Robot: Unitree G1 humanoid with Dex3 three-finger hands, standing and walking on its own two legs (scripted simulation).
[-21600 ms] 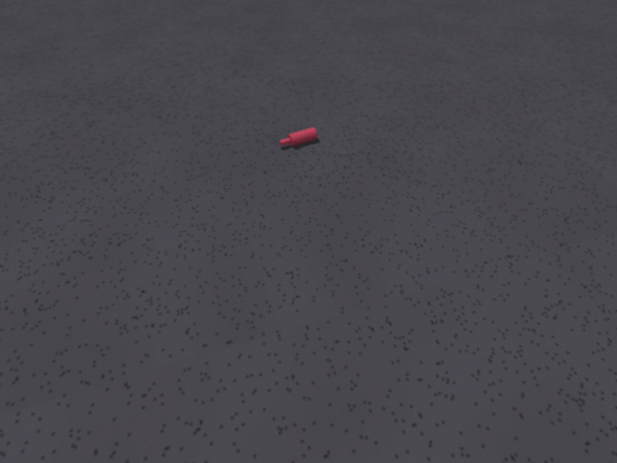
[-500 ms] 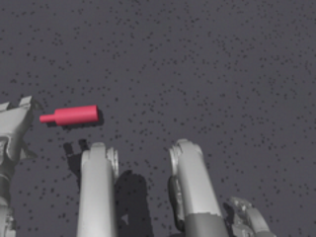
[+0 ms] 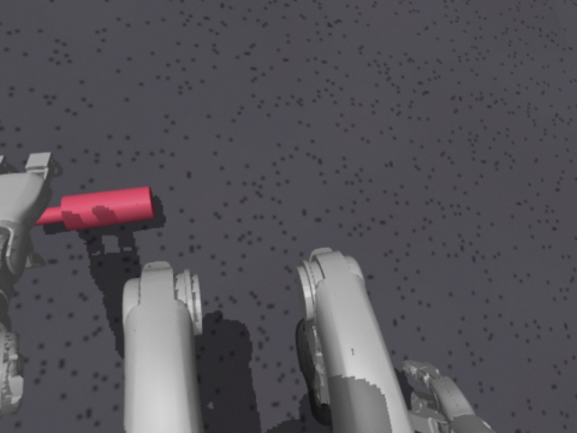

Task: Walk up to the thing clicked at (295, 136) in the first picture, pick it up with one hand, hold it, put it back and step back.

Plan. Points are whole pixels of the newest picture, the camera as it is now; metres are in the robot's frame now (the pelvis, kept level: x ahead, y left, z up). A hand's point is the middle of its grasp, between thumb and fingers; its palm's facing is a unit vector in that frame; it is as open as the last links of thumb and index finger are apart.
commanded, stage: rise first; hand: left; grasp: from above
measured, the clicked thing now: (94, 209) +0.46 +0.29 -0.32
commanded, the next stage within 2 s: none
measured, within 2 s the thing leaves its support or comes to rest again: neither
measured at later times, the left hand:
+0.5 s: hand (45, 216) +0.41 +0.32 -0.19, palm faces -0.43 -0.09 -0.90, open 13.9 cm
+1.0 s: hand (55, 215) +0.42 +0.31 -0.20, palm faces -0.43 -0.11 -0.90, open 13.9 cm
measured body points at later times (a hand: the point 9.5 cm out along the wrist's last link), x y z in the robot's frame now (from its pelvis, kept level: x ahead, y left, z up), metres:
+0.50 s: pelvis +0.01 +0.00 -0.01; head +0.23 +0.07 +0.37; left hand +0.43 +0.32 -0.14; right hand +0.09 -0.27 -0.13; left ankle +0.09 +0.13 -0.32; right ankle +0.10 -0.15 -0.32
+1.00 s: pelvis +0.00 +0.00 -0.02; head +0.23 +0.07 +0.36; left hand +0.44 +0.31 -0.15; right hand +0.08 -0.28 -0.13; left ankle +0.09 +0.13 -0.32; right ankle +0.10 -0.15 -0.32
